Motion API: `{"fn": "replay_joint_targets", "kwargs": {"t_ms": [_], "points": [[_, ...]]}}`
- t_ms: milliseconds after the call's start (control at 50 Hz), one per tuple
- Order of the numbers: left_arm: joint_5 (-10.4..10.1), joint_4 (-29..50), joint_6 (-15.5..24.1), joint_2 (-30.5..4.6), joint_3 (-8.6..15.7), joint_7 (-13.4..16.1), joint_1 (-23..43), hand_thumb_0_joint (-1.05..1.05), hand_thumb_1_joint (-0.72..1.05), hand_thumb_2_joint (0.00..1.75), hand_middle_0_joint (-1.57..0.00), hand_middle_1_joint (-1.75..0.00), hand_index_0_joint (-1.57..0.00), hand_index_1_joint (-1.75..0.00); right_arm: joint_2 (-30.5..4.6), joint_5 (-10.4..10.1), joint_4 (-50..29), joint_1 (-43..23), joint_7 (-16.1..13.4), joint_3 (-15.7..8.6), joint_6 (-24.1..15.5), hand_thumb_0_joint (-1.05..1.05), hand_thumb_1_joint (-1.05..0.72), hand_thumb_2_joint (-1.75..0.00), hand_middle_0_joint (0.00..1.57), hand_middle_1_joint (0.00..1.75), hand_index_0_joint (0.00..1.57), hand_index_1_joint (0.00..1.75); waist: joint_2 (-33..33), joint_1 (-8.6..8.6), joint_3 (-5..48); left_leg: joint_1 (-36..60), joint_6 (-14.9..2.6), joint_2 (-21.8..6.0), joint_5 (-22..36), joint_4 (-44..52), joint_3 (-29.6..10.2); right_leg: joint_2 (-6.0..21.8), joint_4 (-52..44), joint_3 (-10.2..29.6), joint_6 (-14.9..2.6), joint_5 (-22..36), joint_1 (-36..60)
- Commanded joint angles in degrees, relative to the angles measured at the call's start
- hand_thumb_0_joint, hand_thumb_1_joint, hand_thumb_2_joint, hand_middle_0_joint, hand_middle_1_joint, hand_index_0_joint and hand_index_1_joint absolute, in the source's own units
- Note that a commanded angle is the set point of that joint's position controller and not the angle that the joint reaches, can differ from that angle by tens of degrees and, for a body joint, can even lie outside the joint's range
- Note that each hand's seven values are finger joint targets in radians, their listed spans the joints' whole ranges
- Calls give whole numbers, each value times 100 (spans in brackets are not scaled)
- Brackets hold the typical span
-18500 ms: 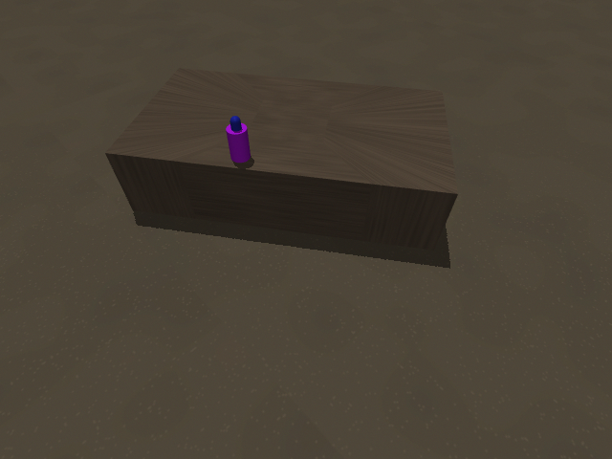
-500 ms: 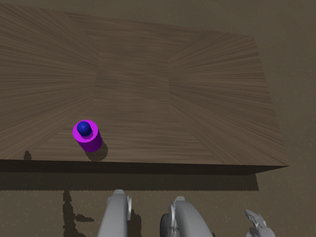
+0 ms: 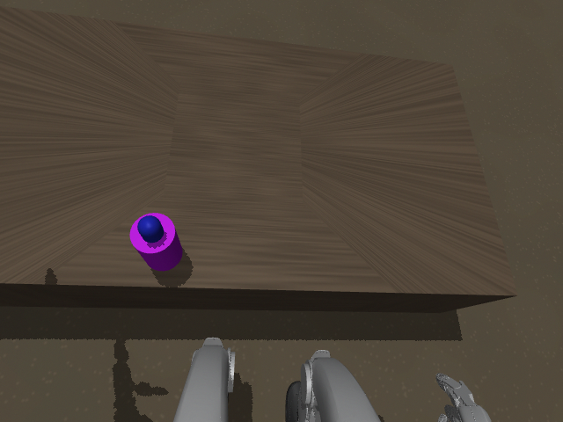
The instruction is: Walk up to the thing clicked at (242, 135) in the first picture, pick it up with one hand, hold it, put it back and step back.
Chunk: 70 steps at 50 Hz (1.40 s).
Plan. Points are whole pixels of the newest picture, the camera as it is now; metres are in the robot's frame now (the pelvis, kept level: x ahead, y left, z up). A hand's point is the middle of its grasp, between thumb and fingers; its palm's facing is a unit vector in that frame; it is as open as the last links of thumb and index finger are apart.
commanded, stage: go down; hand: left
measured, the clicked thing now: (156, 239) +0.42 +0.23 -0.23
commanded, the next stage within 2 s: approach in 1.00 s
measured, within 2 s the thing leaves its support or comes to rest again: neither
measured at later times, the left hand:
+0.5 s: hand out of the picture +0.37 +0.43 +0.05, palm faces +0.27 -0.96 +0.03, open 16.9 cm
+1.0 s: hand out of the picture +0.37 +0.43 +0.05, palm faces +0.28 -0.96 +0.03, open 17.0 cm
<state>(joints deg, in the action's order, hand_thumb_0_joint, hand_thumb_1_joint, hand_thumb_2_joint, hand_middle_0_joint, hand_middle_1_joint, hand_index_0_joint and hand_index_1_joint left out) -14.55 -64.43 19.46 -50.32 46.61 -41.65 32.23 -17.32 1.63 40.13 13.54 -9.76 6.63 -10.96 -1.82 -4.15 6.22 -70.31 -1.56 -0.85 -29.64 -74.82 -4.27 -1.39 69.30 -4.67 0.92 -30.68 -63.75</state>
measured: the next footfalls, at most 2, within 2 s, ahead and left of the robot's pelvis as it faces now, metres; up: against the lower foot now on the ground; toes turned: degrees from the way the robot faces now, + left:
none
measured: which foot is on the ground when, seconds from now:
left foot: down 0.00-1.00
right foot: down 0.00-1.00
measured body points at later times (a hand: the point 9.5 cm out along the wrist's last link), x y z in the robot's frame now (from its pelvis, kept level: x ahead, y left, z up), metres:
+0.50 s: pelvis +0.00 +0.00 -0.01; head +0.16 +0.06 +0.41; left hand +0.35 +0.48 +0.05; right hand +0.11 -0.27 -0.10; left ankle +0.04 +0.09 -0.62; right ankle +0.02 -0.14 -0.62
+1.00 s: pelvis +0.00 +0.00 -0.01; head +0.16 +0.06 +0.40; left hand +0.35 +0.48 +0.05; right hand +0.11 -0.27 -0.10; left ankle +0.04 +0.09 -0.62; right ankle +0.02 -0.14 -0.62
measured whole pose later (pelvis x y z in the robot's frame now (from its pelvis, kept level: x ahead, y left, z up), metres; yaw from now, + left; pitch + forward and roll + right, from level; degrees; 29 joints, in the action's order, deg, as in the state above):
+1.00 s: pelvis +0.00 +0.00 -0.01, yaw +0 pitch +26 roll -7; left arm -14.4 -65.2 19.6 -52.0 48.7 -41.5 34.4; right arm -17.2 1.6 40.1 13.2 -9.4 7.1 -10.9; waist -1.9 -4.8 6.3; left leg -73.6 -1.3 -0.9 -30.0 -77.2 -4.8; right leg -1.6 71.7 -5.1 0.7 -31.2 -66.9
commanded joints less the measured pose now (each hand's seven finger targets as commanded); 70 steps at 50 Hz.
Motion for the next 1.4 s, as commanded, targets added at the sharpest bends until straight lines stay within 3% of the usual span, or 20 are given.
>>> {"fn": "replay_joint_targets", "kwargs": {"t_ms": [0,20,120,260,320,460,500,540,660,700,760,840,960,1020,1080,1100,1140,1220,1260,1380], "points": [[-204,1124,378,-2471,401,2,1303,0,-39,4,-4,-1,-3,-2,-1220,2,-295,652,-91,-430,-189,0,-91,-90,20,30,20,30,1466,259,2573,2812,132,-37,1752,1044,-301,-50,-661,100,-278,986,206],[-214,1063,383,-2412,367,2,1313,0,-39,4,-4,-2,-3,-2,-1226,0,-320,644,-91,-434,-191,0,-91,-90,20,30,20,30,1417,185,2568,2785,119,-30,1649,1040,-290,-48,-656,102,-277,949,233],[-249,1265,422,-2528,429,-29,1366,0,-35,5,-3,-2,-3,-2,-1262,-12,-334,641,-105,-450,-189,0,-90,-90,20,30,20,30,1526,213,2787,3010,138,-30,1703,1052,-258,-54,-658,124,-272,972,265],[-264,1111,383,-2493,469,-34,1230,0,-35,5,-3,-2,-2,-2,-1230,-3,-257,678,-103,-412,-191,0,-91,-90,20,30,20,30,1513,265,2797,3016,152,-24,2224,890,-288,-62,-577,87,-294,1165,118],[-255,1114,415,-2475,478,-32,1307,0,-36,6,-3,-2,-2,-3,-1242,25,-218,742,-93,-410,-194,0,-91,-90,20,30,20,30,1492,202,2849,3068,151,-37,2546,820,-320,-56,-519,53,-287,1350,76],[-252,1184,396,-2603,555,17,1487,0,-35,4,-3,-2,-3,-2,-1245,-5,-268,651,-83,-443,-175,0,-91,-90,20,30,20,30,1592,222,2832,2976,167,-48,1745,973,-351,-60,-561,65,-284,918,52],[-227,1262,374,-2547,413,23,1565,0,-37,5,-3,-3,-3,-3,-1247,-18,-306,662,-87,-444,-173,0,-91,-90,20,30,20,30,1526,204,2683,2805,133,-28,1529,1019,-283,-56,-609,121,-285,883,149],[-209,1061,331,-2551,451,20,1334,0,-37,4,-3,-2,-3,-2,-1240,-27,-293,645,-100,-434,-173,0,-91,-90,20,30,20,30,1497,200,2629,2805,138,-37,1471,1044,-288,-66,-621,97,-276,837,136],[-237,1024,363,-2466,389,-76,1349,0,-37,4,-3,-2,-3,-2,-1264,2,-255,682,-88,-405,-184,0,-91,-90,20,30,20,30,1655,209,2719,3060,189,-65,2310,859,-370,-56,-470,47,-297,1113,-165],[-247,1165,404,-2654,550,-49,1465,0,-37,5,-3,-2,-2,-2,-1280,18,-238,754,-75,-406,-180,0,-91,-90,20,30,20,30,1676,227,2966,3158,201,-71,2477,817,-411,-50,-431,22,-301,1189,-135],[-227,1070,385,-2566,474,-19,1526,0,-37,6,-3,-2,-2,-3,-1256,2,-263,713,-78,-419,-167,0,-91,-90,20,30,20,30,1556,173,2830,2985,161,-43,2032,843,-339,-65,-497,71,-298,1043,-67],[-164,1185,366,-2721,500,27,1582,0,-37,5,-3,-2,-3,-2,-1246,8,-272,718,-62,-414,-148,0,-91,-90,20,30,20,30,1624,219,2933,2943,144,-16,2003,840,-286,-46,-527,93,-299,1072,71],[-211,1151,378,-2645,528,-2,1457,0,-37,4,-4,-2,-3,-2,-1263,-3,-253,686,-62,-413,-173,0,-91,-90,20,30,20,30,1702,227,2861,3049,201,-77,2167,881,-421,-63,-395,23,-306,1048,-163],[-221,949,380,-2515,445,-39,1478,0,-36,5,-3,-3,-3,-2,-1269,-4,-282,651,-74,-415,-164,0,-90,-90,20,30,20,30,1567,164,2649,2861,179,-75,1830,878,-399,-70,-413,55,-306,876,-259],[-221,923,377,-2565,448,-15,1466,0,-37,5,-3,-3,-3,-3,-1252,-17,-305,635,-80,-408,-185,0,-91,-90,20,30,20,30,1469,152,2558,2526,131,-46,1303,892,-338,-54,-438,98,-287,731,-124],[-211,1122,407,-2731,543,2,1608,0,-45,0,-3,-2,-5,-1,-1278,-19,-296,687,-72,-428,-185,0,-86,-89,20,30,20,30,1548,189,2718,2634,144,-53,1365,903,-372,-45,-423,92,-290,747,-133],[-255,889,383,-2478,409,-69,1408,0,-57,0,-4,-5,-6,-3,-1253,-31,-332,624,-77,-412,-183,0,-87,-89,20,30,20,30,1538,139,2659,2585,136,-44,1315,869,-319,-49,-431,109,-278,747,-135],[-254,634,411,-2129,246,-45,1209,0,-61,0,-4,-5,-6,-4,-1250,-22,-293,635,-58,-407,-210,0,-87,-89,20,30,20,30,1250,75,2567,2357,125,-36,1681,602,-334,-51,-278,66,-294,887,-414],[-318,590,512,-1896,152,-31,1217,0,-61,0,-4,-5,-6,-4,-1220,-11,-269,637,-13,-385,-221,0,-88,-89,20,30,20,30,1169,50,2537,2126,98,-3,1937,309,-278,-35,-103,77,-292,1057,-567],[-376,408,1003,-1449,-48,24,1370,0,-61,1,-3,-6,-4,-5,-1233,58,-249,581,129,-397,-268,0,-87,-89,20,30,20,30,1196,-15,2714,1366,105,-21,1747,-476,-338,-14,801,39,-326,831,-1541]]}}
